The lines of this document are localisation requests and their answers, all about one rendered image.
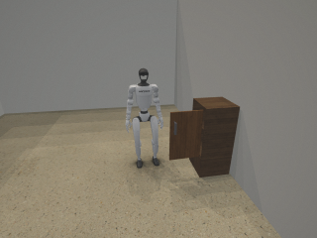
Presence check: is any handle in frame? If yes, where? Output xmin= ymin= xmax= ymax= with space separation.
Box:
xmin=173 ymin=121 xmax=177 ymax=135

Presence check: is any robot left hand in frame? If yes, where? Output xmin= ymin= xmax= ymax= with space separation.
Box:
xmin=158 ymin=117 xmax=163 ymax=129

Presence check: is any cupboard door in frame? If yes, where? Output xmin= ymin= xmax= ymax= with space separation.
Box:
xmin=169 ymin=109 xmax=204 ymax=161

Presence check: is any right robot thigh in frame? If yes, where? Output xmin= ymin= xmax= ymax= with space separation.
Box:
xmin=132 ymin=116 xmax=142 ymax=147

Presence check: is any left robot upper arm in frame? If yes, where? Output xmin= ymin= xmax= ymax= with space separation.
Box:
xmin=151 ymin=84 xmax=159 ymax=103

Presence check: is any left robot forearm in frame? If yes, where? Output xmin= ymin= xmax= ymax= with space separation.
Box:
xmin=155 ymin=100 xmax=162 ymax=117

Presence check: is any robot head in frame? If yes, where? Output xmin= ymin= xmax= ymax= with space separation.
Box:
xmin=138 ymin=68 xmax=149 ymax=86

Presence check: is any right robot forearm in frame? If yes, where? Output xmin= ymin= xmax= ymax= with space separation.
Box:
xmin=126 ymin=100 xmax=132 ymax=120

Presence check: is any robot right hand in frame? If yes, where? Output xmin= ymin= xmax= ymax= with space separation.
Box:
xmin=125 ymin=119 xmax=132 ymax=133

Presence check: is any right robot upper arm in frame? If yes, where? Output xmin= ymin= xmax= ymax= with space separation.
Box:
xmin=128 ymin=84 xmax=136 ymax=105

